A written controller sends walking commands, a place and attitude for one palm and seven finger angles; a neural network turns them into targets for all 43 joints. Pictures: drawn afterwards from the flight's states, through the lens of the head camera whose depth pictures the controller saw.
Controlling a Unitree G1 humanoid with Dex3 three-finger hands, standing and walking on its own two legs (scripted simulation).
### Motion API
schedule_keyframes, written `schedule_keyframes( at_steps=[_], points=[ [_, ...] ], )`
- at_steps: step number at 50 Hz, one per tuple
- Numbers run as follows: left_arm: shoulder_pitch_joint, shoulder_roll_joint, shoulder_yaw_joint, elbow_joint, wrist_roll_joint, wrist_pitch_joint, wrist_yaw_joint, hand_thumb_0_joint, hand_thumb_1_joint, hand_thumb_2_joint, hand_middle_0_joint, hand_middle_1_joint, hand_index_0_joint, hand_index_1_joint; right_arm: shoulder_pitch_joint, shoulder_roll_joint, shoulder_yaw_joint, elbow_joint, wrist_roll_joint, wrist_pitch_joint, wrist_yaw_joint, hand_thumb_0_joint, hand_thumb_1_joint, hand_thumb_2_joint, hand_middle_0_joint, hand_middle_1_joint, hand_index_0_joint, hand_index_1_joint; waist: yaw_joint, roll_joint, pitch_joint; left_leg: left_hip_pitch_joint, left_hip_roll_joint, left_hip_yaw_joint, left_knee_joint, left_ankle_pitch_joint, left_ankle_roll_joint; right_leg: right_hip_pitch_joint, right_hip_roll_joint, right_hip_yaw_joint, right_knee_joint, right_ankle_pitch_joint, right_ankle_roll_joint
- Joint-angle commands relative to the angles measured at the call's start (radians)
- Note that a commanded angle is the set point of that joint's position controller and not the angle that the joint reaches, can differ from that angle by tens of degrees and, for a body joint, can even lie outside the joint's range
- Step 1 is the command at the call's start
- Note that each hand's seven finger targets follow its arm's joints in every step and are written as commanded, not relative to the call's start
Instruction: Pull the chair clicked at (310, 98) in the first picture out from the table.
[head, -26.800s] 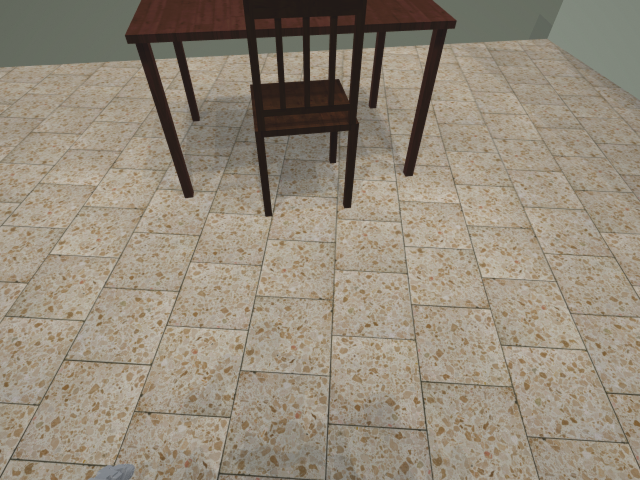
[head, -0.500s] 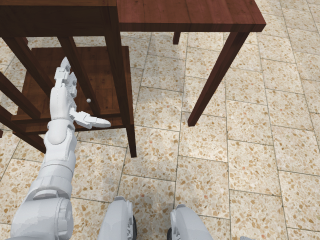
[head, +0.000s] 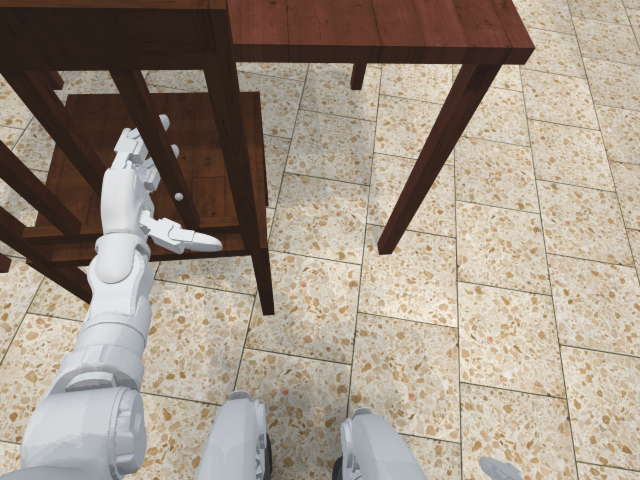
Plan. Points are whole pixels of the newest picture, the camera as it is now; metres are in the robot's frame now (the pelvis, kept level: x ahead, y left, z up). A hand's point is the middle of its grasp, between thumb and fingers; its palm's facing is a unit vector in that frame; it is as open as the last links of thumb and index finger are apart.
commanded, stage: hook a spindle and tug to test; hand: left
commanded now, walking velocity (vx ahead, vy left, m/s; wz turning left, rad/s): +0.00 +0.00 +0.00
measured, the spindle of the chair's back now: (91, 167) +0.49 +0.27 +0.04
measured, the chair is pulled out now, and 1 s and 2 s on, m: -0.02 0.02 0.13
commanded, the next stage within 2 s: step backward, pulling the chair out in 1.16 s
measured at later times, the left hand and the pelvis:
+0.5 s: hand (184, 198) +0.45 +0.16 +0.03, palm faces +0.07 -1.00 -0.02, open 6.6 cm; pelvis +0.01 +0.00 +0.01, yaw -1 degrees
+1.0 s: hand (178, 221) +0.42 +0.16 +0.03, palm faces +0.05 -1.00 -0.01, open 5.5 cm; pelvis +0.02 +0.00 +0.01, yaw +0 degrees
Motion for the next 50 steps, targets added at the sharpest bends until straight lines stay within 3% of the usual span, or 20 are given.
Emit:
schedule_keyframes(
  at_steps=[1,8,11,15,17,19,22,23,25,28,30,35,38,42,44,45,46,50],
  points=[
    [-0.346,0.171,0.032,-0.199,-0.013,-0.056,-0.007,0.0,-0.332,0.372,-0.377,-1.066,-0.377,-1.066,0.122,-0.166,-0.056,-0.071,0.0,-0.019,-0.008,0.0,-0.9,-0.9,0.2,0.3,0.2,0.3,-0.019,0.076,-0.488,0.548,-0.021,-0.054,-0.106,0.317,0.002,0.051,0.015,0.044,-0.194,0.346,0.0],
    [-0.293,0.159,0.026,-0.275,-0.015,-0.062,0.01,0.0,0.06,0.54,-0.5,-1.45,-0.5,-1.45,0.116,-0.157,-0.058,-0.084,0.001,-0.02,-0.003,0.0,-0.9,-0.9,0.2,0.3,0.2,0.3,-0.008,0.066,-0.508,0.554,-0.021,-0.046,-0.113,0.358,0.002,0.096,0.015,0.048,-0.193,0.401,0.002],
    [-0.25,0.149,0.025,-0.275,-0.013,-0.06,0.017,0.0,0.228,0.612,-0.5,-1.45,-0.5,-1.45,0.119,-0.156,-0.059,-0.086,0.001,-0.024,0.003,0.0,-0.9,-0.9,0.2,0.3,0.2,0.3,-0.003,0.049,-0.501,0.548,-0.023,-0.042,-0.115,0.365,0.003,0.108,0.017,0.048,-0.195,0.417,0.003],
    [-0.234,0.181,0.033,-0.313,-0.004,-0.072,0.018,0.0,0.452,0.708,-0.5,-1.45,-0.5,-1.45,0.12,-0.159,-0.062,-0.086,-0.002,-0.027,0.007,0.0,-0.9,-0.9,0.2,0.3,0.2,0.3,0.002,0.073,-0.505,0.559,-0.02,-0.039,-0.118,0.377,0.0,0.119,0.017,0.053,-0.191,0.436,0.0],
    [-0.2,0.169,0.027,-0.338,-0.006,-0.074,0.017,0.0,0.564,0.756,-0.5,-1.45,-0.5,-1.45,0.115,-0.156,-0.062,-0.091,0.0,-0.026,0.009,0.0,-0.9,-0.9,0.2,0.3,0.2,0.3,0.013,0.09,-0.52,0.58,-0.021,-0.037,-0.123,0.399,-0.003,0.13,0.017,0.053,-0.192,0.454,-0.001],
    [-0.172,0.161,0.029,-0.355,-0.019,-0.071,0.014,0.0,0.676,0.804,-0.5,-1.45,-0.5,-1.45,0.114,-0.155,-0.063,-0.094,0.002,-0.027,0.01,0.0,-0.9,-0.9,0.2,0.3,0.2,0.3,0.013,0.062,-0.519,0.58,-0.02,-0.035,-0.13,0.408,-0.003,0.153,0.018,0.051,-0.199,0.474,0.001],
    [-0.171,0.136,0.006,-0.371,-0.022,-0.068,0.014,0.0,0.844,0.876,-0.5,-1.45,-0.5,-1.45,0.112,-0.153,-0.063,-0.091,0.003,-0.032,0.011,0.0,-0.9,-0.9,0.2,0.3,0.2,0.3,0.006,0.088,-0.5,0.59,-0.019,-0.035,-0.13,0.42,-0.004,0.132,0.016,0.048,-0.198,0.481,0.001],
    [-0.184,0.136,0.005,-0.375,-0.02,-0.069,0.017,0.0,0.9,0.9,-0.5,-1.45,-0.5,-1.45,0.115,-0.154,-0.065,-0.086,0.003,-0.033,0.009,0.0,-0.9,-0.9,0.2,0.3,0.2,0.3,-0.002,0.069,-0.5,0.593,-0.018,-0.036,-0.127,0.421,-0.003,0.13,0.017,0.049,-0.199,0.484,0.003],
    [-0.154,0.133,0.006,-0.39,-0.024,-0.072,0.02,0.0,0.9,0.9,-0.5,-1.45,-0.5,-1.45,0.116,-0.156,-0.066,-0.09,0.002,-0.038,0.01,0.0,-0.9,-0.9,0.2,0.3,0.2,0.3,0.007,0.081,-0.495,0.605,-0.018,-0.039,-0.132,0.437,-0.004,0.128,0.018,0.046,-0.196,0.49,0.0],
    [-0.103,0.133,0.014,-0.394,-0.025,-0.071,0.023,0.0,0.9,0.9,-0.5,-1.45,-0.5,-1.45,0.112,-0.155,-0.067,-0.093,0.002,-0.037,0.011,0.0,-0.9,-0.9,0.2,0.3,0.2,0.3,0.017,0.042,-0.502,0.592,-0.019,-0.035,-0.136,0.448,-0.005,0.159,0.016,0.047,-0.195,0.516,0.003],
    [-0.071,0.111,-0.007,-0.425,-0.028,-0.072,0.021,0.0,0.9,0.9,-0.5,-1.45,-0.5,-1.45,0.108,-0.153,-0.069,-0.101,0.003,-0.041,0.014,0.0,-0.9,-0.9,0.2,0.3,0.2,0.3,0.024,0.088,-0.516,0.622,-0.02,-0.032,-0.136,0.476,-0.007,0.155,0.015,0.046,-0.191,0.534,-0.001],
    [-0.006,0.121,0.006,-0.453,-0.037,-0.067,0.018,0.0,0.9,0.9,-0.5,-1.45,-0.5,-1.45,0.097,-0.153,-0.068,-0.109,0.005,-0.044,0.014,0.0,-0.9,-0.9,0.2,0.3,0.2,0.3,0.032,0.044,-0.503,0.604,-0.022,-0.027,-0.141,0.482,-0.004,0.194,0.014,0.048,-0.196,0.569,0.002],
    [0.04,0.088,-0.02,-0.488,-0.044,-0.068,0.012,0.0,0.9,0.9,-0.5,-1.45,-0.5,-1.45,0.088,-0.146,-0.068,-0.117,0.007,-0.046,0.017,0.0,-0.9,-0.9,0.2,0.3,0.2,0.3,0.04,0.061,-0.497,0.617,-0.023,-0.024,-0.148,0.491,-0.008,0.2,0.012,0.046,-0.199,0.573,0.002],
    [0.031,0.09,-0.02,-0.474,-0.043,-0.066,0.015,0.0,0.9,0.9,-0.5,-1.45,-0.5,-1.45,0.083,-0.149,-0.067,-0.11,0.006,-0.048,0.013,0.0,-0.9,-0.9,0.2,0.3,0.2,0.3,0.024,0.031,-0.463,0.587,-0.022,-0.029,-0.14,0.464,-0.005,0.18,0.012,0.045,-0.195,0.555,0.005],
    [0.029,0.089,-0.018,-0.483,-0.046,-0.071,0.015,0.0,0.9,0.9,-0.5,-1.45,-0.5,-1.45,0.077,-0.149,-0.068,-0.111,0.007,-0.051,0.011,0.0,-0.9,-0.9,0.2,0.3,0.2,0.3,0.025,0.035,-0.455,0.591,-0.022,-0.03,-0.142,0.453,-0.007,0.172,0.012,0.044,-0.197,0.538,0.004],
    [0.038,0.085,-0.028,-0.498,-0.043,-0.074,0.014,0.0,0.9,0.9,-0.5,-1.45,-0.5,-1.45,0.075,-0.151,-0.069,-0.115,0.007,-0.053,0.012,0.0,-0.9,-0.9,0.2,0.3,0.2,0.3,0.032,0.074,-0.466,0.611,-0.021,-0.033,-0.142,0.464,-0.01,0.155,0.011,0.042,-0.19,0.525,-0.001],
    [0.033,0.062,-0.047,-0.494,-0.042,-0.071,0.013,0.0,0.9,0.9,-0.5,-1.45,-0.5,-1.45,0.069,-0.149,-0.068,-0.114,0.007,-0.053,0.013,0.0,-0.9,-0.9,0.2,0.3,0.2,0.3,0.026,0.071,-0.468,0.626,-0.02,-0.038,-0.143,0.461,-0.011,0.137,0.01,0.036,-0.19,0.509,0.0],
    [0.065,0.08,-0.026,-0.503,-0.053,-0.063,0.013,0.0,0.9,0.9,-0.5,-1.45,-0.5,-1.45,0.061,-0.154,-0.068,-0.121,0.007,-0.054,0.009,0.0,-0.9,-0.9,0.2,0.3,0.2,0.3,0.036,0.042,-0.475,0.61,-0.022,-0.038,-0.145,0.446,-0.008,0.164,0.012,0.039,-0.195,0.508,-0.001]
  ],
)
